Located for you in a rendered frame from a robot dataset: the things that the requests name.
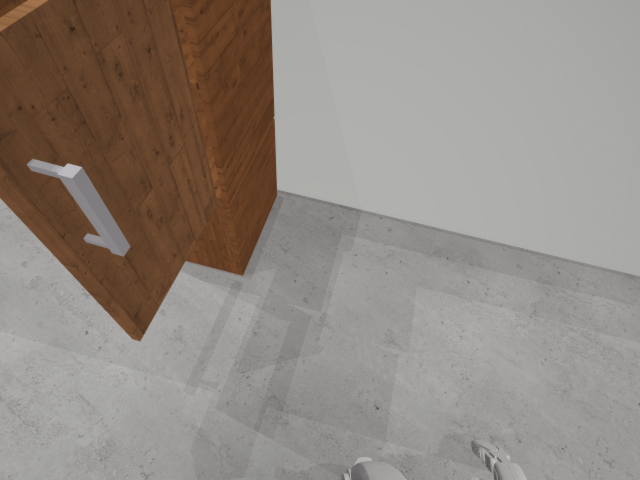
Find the handle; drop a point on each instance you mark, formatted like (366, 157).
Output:
(83, 191)

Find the robot right hand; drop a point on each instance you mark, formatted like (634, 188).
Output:
(497, 461)

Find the right robot shin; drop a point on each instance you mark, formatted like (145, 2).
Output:
(363, 459)

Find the cupboard door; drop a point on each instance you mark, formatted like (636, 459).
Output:
(103, 84)

